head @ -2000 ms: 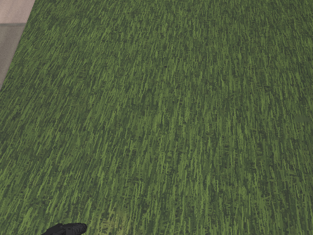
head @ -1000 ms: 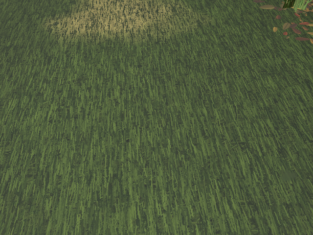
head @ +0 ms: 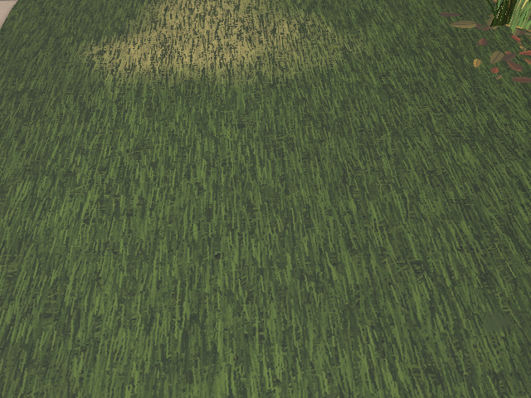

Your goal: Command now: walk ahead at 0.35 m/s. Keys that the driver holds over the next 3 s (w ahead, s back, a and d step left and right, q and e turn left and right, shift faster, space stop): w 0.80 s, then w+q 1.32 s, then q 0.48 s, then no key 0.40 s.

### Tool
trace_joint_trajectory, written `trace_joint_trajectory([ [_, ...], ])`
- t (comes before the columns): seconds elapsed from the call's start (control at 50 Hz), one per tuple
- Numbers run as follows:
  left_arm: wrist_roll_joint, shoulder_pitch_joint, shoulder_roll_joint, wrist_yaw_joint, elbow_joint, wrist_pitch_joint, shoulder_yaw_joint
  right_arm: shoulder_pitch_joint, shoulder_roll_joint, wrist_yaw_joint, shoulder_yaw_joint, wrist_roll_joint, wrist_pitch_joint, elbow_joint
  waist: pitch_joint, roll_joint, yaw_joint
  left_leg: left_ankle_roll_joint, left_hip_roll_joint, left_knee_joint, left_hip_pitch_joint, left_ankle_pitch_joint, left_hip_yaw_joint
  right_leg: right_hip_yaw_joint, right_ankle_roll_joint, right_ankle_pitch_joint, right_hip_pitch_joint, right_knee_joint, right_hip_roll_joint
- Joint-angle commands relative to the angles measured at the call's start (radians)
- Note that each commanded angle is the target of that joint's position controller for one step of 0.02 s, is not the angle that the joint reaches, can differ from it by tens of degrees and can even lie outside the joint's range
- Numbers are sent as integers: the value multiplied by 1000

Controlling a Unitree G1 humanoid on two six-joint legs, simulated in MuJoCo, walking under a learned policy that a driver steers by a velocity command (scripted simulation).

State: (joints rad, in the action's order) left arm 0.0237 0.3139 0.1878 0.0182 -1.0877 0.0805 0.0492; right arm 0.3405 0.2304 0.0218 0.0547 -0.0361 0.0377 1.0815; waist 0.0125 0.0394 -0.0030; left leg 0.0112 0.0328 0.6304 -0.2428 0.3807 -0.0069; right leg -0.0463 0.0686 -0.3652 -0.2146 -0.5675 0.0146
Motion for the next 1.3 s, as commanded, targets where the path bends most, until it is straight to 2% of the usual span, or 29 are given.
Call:
trace_joint_trajectory([
  [0.02,-15,340,228,-12,-56,28,48,-259,57,-2,1,-8,56,-174,-126,-336,-149,29,-55,381,-638,176,16,740,235,-232,350,432,-412],
  [0.04,-25,270,160,-12,-35,42,27,-243,83,-9,9,-14,68,-168,-153,-193,-96,51,6,519,-708,115,-52,695,223,-164,354,399,-409],
  [0.06,-20,221,126,-17,-14,49,15,-194,75,-19,7,-14,75,-146,-137,-147,-64,70,31,558,-725,19,-58,583,186,-85,365,387,-363],
  [0.1,-14,160,96,-26,14,41,-1,-202,93,-26,19,7,81,-138,-120,-89,-37,80,75,505,-701,-116,-41,400,119,127,351,405,-298],
  [0.14,-22,188,77,-20,12,25,-11,-223,66,-39,16,11,76,-146,-109,-126,-38,53,81,414,-625,-179,-2,269,104,335,307,413,-252],
  [0.22,-29,194,137,4,30,13,-6,-407,11,-49,-10,11,63,-219,-149,-123,-68,13,30,101,-471,-337,63,145,99,370,153,462,-200],
  [0.34,-5,213,176,8,16,12,17,-472,79,-69,-4,3,63,-274,-153,-148,-30,69,0,-88,-335,-359,58,104,79,542,255,418,-271],
  [0.38,-12,181,197,7,26,-1,26,-329,133,-67,25,6,65,-245,-35,-179,60,107,-58,-77,-123,-314,95,66,52,925,290,223,-264],
  [0.4,-18,166,188,6,35,-8,22,-156,173,-60,50,1,61,-192,68,-173,142,135,-78,-80,101,-315,105,34,25,1003,229,24,-222],
  [0.42,-32,158,163,3,62,-10,10,28,238,-49,70,10,54,-152,198,-85,203,192,98,-60,421,-250,-103,14,-6,725,-15,-290,-173],
  [0.44,-22,298,-12,-13,70,13,-35,109,306,-55,78,27,51,-125,392,227,112,366,362,-233,716,40,-646,57,-64,-67,-356,-677,33],
  [0.46,8,215,75,-20,65,44,-14,74,212,-57,52,22,53,-124,347,169,141,335,344,-373,656,144,-776,194,-37,-173,-467,-822,14],
  [0.48,33,102,142,-20,110,60,5,-37,165,-55,37,18,61,-141,162,131,114,281,318,-384,502,85,-613,162,-15,-104,-555,-855,-42],
  [0.5,28,40,156,-11,127,66,7,-133,134,-57,25,23,69,-166,92,17,78,253,287,-404,328,-45,-477,142,-4,0,-507,-811,-100],
  [0.52,11,16,156,-1,129,60,19,-186,104,-63,16,36,76,-171,40,-23,41,234,250,-426,181,-161,-369,128,-3,62,-447,-751,-135],
  [0.56,0,69,110,5,124,30,22,-200,71,-69,5,46,82,-154,22,18,-19,224,198,-475,50,-215,-257,137,2,102,-341,-676,-173],
  [0.7,-20,-166,114,0,216,10,30,-60,141,-25,13,38,75,-111,-72,-8,8,221,171,-547,50,-328,-120,98,-53,381,-507,-301,-184],
  [0.78,-10,-320,93,-20,257,19,14,27,154,-16,13,25,68,-94,-86,-3,61,188,146,-541,104,-356,-55,45,-56,507,-448,-75,-130],
  [0.86,-3,-433,106,-45,309,30,7,111,156,-13,18,17,45,-66,-117,-1,89,187,198,-463,250,-383,-95,58,-48,425,-477,38,-103],
  [0.92,-1,-370,155,-54,311,46,22,89,186,-7,31,14,30,-76,-75,41,29,164,224,-360,290,-525,-136,53,-25,319,-334,94,-65],
  [0.96,-8,-85,245,-42,237,54,65,49,158,-10,20,24,26,-102,115,42,-110,113,135,-41,169,-697,-79,50,34,330,96,77,-64],
  [0.98,-31,94,330,-30,209,51,87,65,97,-10,2,37,31,-141,290,-94,-147,62,32,310,-107,-405,-12,311,110,286,450,60,-290],
  [1.0,-33,119,349,-37,195,43,86,181,-7,-16,-27,16,51,-138,432,-359,-89,26,-88,580,-393,201,-54,733,225,129,666,200,-471],
  [1.02,-27,80,237,-35,209,42,57,117,116,-14,5,-11,61,-132,336,-247,-108,33,-27,687,-481,182,-142,690,182,59,589,237,-428],
  [1.04,-21,0,192,-31,222,42,42,35,150,-12,17,-19,65,-157,190,-195,-96,41,18,690,-522,89,-113,512,133,119,442,254,-400],
  [1.08,-30,-114,137,-35,227,45,27,-29,129,0,31,0,51,-162,51,-93,-40,47,86,602,-432,-53,-102,302,83,249,183,333,-310],
  [1.1,-41,-134,139,-34,221,47,27,13,94,-5,31,-3,37,-163,45,-155,0,45,108,582,-377,-92,-107,242,91,269,122,363,-309],
  [1.16,-38,-133,146,-27,202,54,36,-8,61,-9,34,-3,3,-188,-10,-122,23,37,127,538,-389,-143,-94,120,109,336,52,423,-292],
  [1.3,-36,-80,206,5,186,38,54,-215,52,-42,28,15,4,-278,-78,-79,-20,22,105,188,-453,-420,-33,-84,90,410,110,458,-275],
])
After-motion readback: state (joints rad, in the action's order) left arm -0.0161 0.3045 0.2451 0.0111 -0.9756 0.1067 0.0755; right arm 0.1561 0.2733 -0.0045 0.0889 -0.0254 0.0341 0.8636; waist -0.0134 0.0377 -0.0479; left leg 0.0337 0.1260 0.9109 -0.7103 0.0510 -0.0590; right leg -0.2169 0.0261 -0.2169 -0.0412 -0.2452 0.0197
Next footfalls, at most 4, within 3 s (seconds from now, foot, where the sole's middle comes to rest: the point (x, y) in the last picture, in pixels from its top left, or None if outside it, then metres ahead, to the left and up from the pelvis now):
0.42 left None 0.38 0.14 -0.77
0.96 right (326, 337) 0.70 -0.10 -0.77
1.52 left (218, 269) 0.92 0.21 -0.77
2.02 right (231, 185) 1.28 0.19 -0.77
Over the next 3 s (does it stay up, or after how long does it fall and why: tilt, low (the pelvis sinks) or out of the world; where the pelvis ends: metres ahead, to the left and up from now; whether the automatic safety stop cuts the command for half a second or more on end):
stays up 1.28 0.36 0.00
